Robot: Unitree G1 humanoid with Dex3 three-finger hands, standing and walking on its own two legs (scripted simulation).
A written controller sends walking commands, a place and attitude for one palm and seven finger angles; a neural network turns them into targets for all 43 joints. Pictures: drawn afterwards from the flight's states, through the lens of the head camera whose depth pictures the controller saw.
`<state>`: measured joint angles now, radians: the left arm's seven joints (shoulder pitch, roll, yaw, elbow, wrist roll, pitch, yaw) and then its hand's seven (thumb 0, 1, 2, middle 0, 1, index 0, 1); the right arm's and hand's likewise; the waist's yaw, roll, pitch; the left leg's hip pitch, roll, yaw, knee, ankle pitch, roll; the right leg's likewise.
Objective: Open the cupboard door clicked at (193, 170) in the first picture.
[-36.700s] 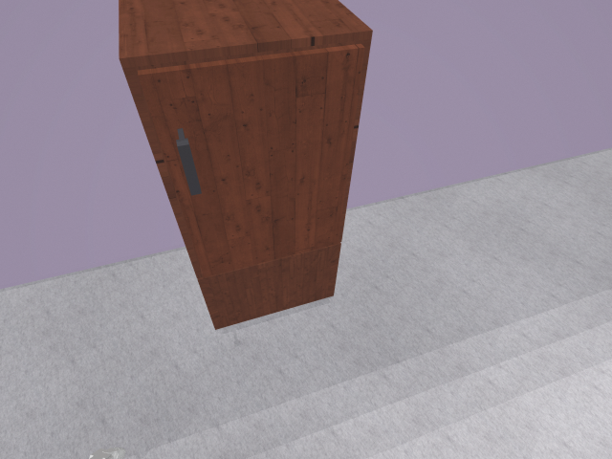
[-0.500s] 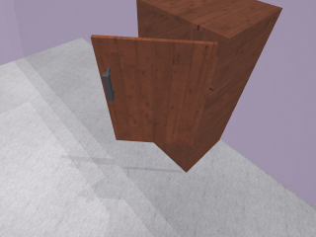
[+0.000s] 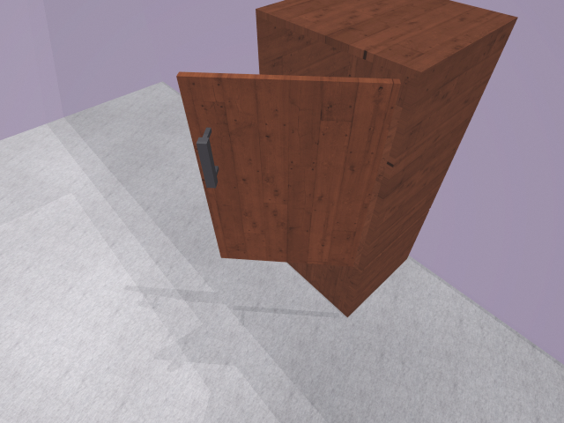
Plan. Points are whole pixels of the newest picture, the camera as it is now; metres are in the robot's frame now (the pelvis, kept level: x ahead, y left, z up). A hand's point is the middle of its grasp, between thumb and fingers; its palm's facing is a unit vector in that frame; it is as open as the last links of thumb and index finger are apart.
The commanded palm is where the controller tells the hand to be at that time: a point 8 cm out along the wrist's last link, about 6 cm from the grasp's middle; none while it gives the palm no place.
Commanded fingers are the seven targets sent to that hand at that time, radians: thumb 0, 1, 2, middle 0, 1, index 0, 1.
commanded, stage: look again from close up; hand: left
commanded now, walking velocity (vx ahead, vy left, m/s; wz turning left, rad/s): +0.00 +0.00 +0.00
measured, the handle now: (209, 157) +0.62 +0.20 +0.01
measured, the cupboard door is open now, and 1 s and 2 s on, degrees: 43 43 43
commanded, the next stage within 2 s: shuffle to correct the standing spot in 0.24 s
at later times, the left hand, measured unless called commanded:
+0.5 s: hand out of the picture +0.01 +0.17 -0.18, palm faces +0.00 -0.98 -0.18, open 7.3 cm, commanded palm none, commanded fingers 0.00 0.90 0.90 -0.20 -0.30 -0.20 -0.30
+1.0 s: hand out of the picture +0.12 +0.19 -0.18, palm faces +0.04 -0.98 -0.19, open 7.3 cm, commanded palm none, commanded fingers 0.00 0.90 0.90 -0.20 -0.30 -0.20 -0.30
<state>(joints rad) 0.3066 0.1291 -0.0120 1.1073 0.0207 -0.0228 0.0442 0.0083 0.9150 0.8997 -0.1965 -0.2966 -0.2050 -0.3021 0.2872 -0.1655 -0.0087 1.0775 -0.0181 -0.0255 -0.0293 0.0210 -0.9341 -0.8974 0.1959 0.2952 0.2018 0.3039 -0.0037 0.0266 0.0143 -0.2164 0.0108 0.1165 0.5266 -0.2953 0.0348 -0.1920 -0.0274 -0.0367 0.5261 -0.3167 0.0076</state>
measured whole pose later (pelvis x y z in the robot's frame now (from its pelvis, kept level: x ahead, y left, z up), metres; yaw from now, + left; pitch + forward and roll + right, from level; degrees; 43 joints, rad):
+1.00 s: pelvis +0.09 +0.01 +0.00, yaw +1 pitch +0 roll -1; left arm 0.21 0.17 0.04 1.03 0.03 0.03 0.04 0.01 0.91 0.90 -0.19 -0.30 -0.20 -0.30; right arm 0.29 -0.10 0.00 1.08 -0.02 -0.03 -0.05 0.01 -0.91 -0.90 0.20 0.30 0.20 0.30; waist 0.01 -0.02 0.10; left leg -0.07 0.01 0.12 0.42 -0.35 0.04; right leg -0.46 -0.05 -0.05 0.91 -0.37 0.01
